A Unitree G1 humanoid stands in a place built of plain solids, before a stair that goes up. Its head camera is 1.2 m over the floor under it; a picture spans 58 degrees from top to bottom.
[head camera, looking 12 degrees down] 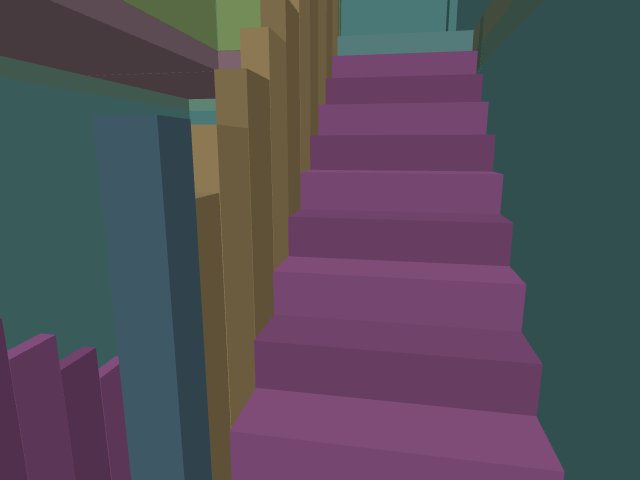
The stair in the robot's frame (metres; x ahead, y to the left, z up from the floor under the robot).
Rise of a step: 0.18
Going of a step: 0.25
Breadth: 0.94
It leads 10 degrees to the right of straight ahead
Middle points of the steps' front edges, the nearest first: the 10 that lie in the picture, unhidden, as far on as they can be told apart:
1.08 -0.19 0.36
1.32 -0.23 0.54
1.56 -0.28 0.72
1.81 -0.32 0.91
2.05 -0.36 1.09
2.29 -0.41 1.27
2.54 -0.45 1.45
2.78 -0.50 1.63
3.02 -0.54 1.81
3.27 -0.59 1.99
